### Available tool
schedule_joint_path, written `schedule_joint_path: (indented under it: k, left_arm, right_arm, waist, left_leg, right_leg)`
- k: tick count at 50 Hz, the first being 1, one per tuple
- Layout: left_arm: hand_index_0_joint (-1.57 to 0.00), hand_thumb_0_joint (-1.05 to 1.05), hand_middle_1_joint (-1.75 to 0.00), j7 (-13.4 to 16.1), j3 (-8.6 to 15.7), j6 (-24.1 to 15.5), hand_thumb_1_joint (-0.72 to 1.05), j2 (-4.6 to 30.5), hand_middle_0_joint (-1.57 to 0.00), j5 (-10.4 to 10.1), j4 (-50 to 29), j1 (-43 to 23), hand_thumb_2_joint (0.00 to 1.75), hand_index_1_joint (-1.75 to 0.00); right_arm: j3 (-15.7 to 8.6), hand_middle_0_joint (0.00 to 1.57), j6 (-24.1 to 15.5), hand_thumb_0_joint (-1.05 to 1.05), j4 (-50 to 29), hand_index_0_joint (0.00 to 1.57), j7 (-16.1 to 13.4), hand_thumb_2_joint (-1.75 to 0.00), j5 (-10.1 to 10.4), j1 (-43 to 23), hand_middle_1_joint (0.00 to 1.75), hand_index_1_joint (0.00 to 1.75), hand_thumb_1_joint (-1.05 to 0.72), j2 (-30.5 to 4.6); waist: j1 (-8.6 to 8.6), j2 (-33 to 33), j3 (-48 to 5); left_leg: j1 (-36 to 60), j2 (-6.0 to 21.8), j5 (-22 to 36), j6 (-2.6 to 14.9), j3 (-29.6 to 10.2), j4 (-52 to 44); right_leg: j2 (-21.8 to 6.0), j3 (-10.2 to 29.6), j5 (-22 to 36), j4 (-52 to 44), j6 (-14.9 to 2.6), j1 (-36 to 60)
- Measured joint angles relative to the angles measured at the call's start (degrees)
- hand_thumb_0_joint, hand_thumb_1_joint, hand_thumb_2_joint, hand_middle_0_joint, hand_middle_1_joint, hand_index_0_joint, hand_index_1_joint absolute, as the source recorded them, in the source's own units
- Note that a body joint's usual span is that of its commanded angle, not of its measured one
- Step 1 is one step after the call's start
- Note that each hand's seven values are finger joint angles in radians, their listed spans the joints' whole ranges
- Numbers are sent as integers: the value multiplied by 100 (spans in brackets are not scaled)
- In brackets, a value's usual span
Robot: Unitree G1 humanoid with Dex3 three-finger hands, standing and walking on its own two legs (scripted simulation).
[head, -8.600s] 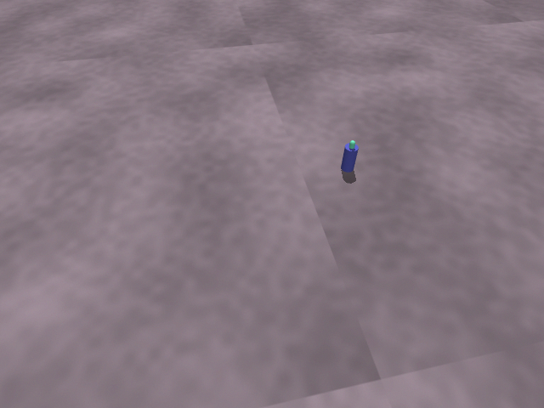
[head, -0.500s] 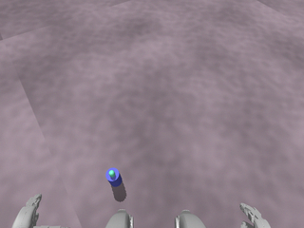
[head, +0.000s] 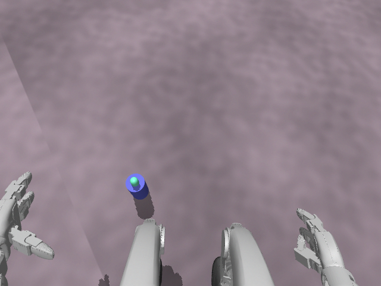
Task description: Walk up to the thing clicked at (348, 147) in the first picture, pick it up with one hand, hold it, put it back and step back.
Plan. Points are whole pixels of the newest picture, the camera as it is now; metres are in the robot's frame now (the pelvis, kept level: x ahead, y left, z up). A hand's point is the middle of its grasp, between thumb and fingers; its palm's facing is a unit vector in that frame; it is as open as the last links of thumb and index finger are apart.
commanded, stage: go down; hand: left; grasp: from the side
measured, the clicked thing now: (137, 186) +0.42 +0.21 -0.49
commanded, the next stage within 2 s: approach in 2.00 s
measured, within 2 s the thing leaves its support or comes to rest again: neither
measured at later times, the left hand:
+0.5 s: hand (45, 198) +0.30 +0.36 -0.15, palm faces +0.15 -0.97 -0.21, open 17.1 cm
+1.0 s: hand (46, 191) +0.32 +0.38 -0.19, palm faces +0.16 -0.97 -0.17, open 17.1 cm
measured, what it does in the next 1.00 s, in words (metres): lowers itself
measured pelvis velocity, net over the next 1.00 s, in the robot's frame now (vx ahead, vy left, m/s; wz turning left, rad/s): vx -0.05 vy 0.00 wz -0.06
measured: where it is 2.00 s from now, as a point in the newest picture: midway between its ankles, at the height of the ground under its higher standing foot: outside the picture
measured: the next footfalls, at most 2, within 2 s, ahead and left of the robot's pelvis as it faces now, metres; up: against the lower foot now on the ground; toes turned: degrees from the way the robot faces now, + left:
none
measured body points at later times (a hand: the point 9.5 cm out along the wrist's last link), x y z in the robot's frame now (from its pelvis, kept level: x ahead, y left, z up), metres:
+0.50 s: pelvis -0.04 +0.00 -0.11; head +0.15 +0.04 +0.30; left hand +0.28 +0.41 -0.14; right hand +0.12 -0.28 -0.22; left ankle +0.03 +0.13 -0.55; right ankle +0.03 -0.13 -0.55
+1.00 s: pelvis -0.05 +0.00 -0.17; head +0.15 +0.05 +0.23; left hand +0.31 +0.43 -0.17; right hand +0.11 -0.28 -0.27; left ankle +0.03 +0.13 -0.55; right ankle +0.03 -0.13 -0.55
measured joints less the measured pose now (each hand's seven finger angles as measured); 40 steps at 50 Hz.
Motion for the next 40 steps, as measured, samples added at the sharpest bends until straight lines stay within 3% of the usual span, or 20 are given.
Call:
schedule_joint_path:
  k: [14, 28, 40]
  left_arm:
    - [-8, -2, -15, -575, 777, -594, -57, 455, -7, -262, 481, -926, 10, -14]
    - [-8, -2, -15, -987, 1131, -714, -50, 1052, -6, -397, 910, -1612, 9, -13]
    - [-7, -2, -13, -1315, 1436, -841, -48, 1326, -6, -532, 1040, -1947, 9, -12]
  right_arm:
    - [109, 21, 172, 1, 380, 21, 57, -89, -59, -58, 30, 30, -90, 41]
    - [268, 21, 125, 1, 375, 21, 24, -89, 6, -15, 30, 30, -90, -142]
    - [335, 21, 75, 0, 416, 21, 48, -90, -52, -119, 30, 30, -91, -260]
  waist:
    - [-4, 22, 98]
    - [-190, 40, 102]
    - [-197, -14, 232]
  left_leg:
    - [-1693, 14, -108, -23, -114, 1417]
    - [-2604, 16, -118, -5, -241, 2236]
    - [-3142, -16, -190, -11, -311, 2820]
  right_leg:
    - [32, -8, -99, 1404, -38, -1689]
    - [63, -66, -58, 2117, -20, -2534]
    - [53, -85, -136, 2681, -16, -3044]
